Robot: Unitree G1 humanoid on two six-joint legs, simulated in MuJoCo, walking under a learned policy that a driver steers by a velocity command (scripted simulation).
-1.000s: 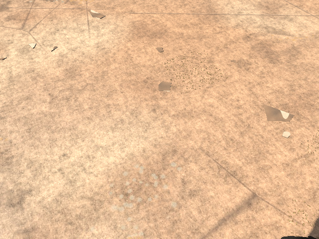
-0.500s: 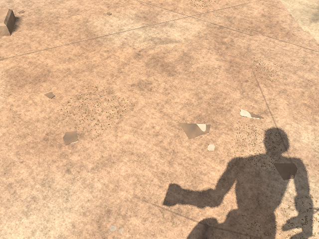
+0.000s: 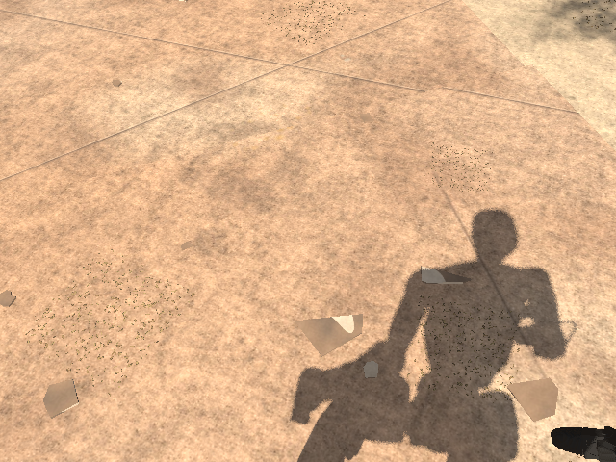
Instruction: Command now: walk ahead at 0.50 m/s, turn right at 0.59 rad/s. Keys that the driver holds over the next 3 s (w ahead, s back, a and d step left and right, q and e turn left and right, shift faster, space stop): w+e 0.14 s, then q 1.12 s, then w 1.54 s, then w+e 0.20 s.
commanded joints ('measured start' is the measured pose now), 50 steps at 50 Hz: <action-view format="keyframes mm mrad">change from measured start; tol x32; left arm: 1 21 177 52 -40 -8 -8 10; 50 -305 141 38 -75 33 40 26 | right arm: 1 -113 -72 -13 -94 11 -22 11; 9 310 -281 -86 -1 -34 -38 10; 50 244 -253 -82 -136 -27 113 -6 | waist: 1 7 -122 -14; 7 -112 -164 -121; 9 -82 291 -360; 30 -55 -283 -168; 50 -147 138 -162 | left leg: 1 122 -55 30 -100 73 6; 7 453 -47 27 -209 -84 105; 9 976 324 -592 -256 -51 362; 18 479 105 -130 -292 617 300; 27 348 24 -255 -218 -85 185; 30 68 -129 20 324 -709 33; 46 402 -76 178 -126 -234 64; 50 613 298 -379 -307 283 424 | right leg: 1 -79 -223 191 -77 123 -125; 7 -25 -184 260 217 243 -56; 11 -580 -43 103 990 -325 109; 26 -93 -69 -49 106 93 117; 30 106 -532 359 -14 480 -204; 45 -3 -415 -76 60 389 -101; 50 -538 -124 -78 820 -444 157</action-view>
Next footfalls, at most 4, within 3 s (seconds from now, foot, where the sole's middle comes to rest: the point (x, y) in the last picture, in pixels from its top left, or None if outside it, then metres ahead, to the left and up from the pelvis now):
0.16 left None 0.28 0.14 -0.78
0.56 right None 0.33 -0.09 -0.78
0.94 left None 0.28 0.17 -0.78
1.42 right None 0.37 -0.04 -0.78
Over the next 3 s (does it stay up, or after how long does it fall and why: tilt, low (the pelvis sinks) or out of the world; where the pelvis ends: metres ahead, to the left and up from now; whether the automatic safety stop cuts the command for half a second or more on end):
stays up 0.93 0.50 -0.01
